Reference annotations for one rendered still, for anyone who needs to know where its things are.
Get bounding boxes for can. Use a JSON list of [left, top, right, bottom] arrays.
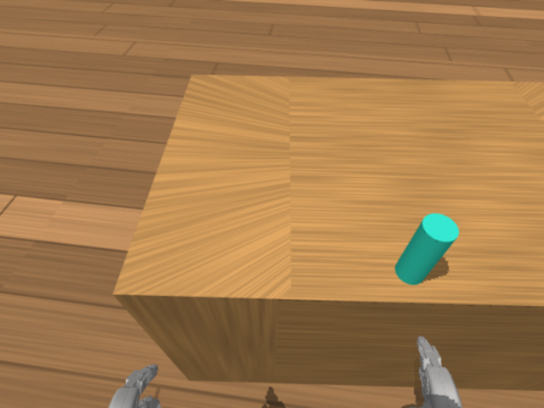
[[395, 213, 459, 285]]

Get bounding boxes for right robot hand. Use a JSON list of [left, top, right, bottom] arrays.
[[409, 336, 462, 408]]

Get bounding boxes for left robot hand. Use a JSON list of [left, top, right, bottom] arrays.
[[108, 364, 161, 408]]

